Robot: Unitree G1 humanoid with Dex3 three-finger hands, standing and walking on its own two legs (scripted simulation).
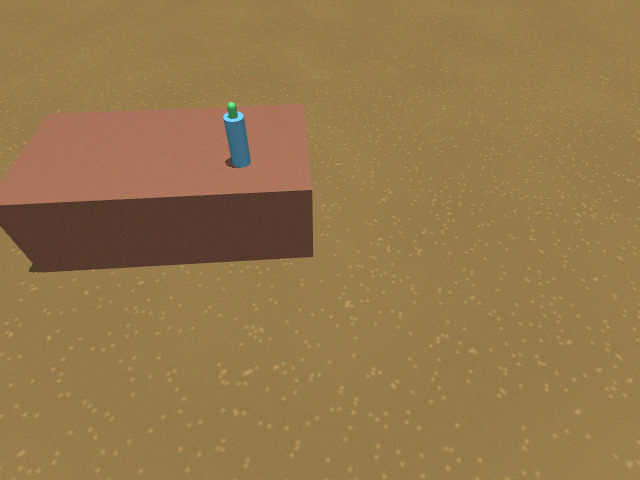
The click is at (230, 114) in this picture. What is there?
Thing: necked bottle
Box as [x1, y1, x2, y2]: [223, 102, 250, 167]
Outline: 229,102 227,105 228,112 223,116 232,163 235,166 242,167 250,162 242,113 236,110 234,103
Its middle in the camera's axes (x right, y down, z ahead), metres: -0.28 -0.37 +1.37
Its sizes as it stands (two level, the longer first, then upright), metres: 0.067 0.067 0.236
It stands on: a support 0.36 m high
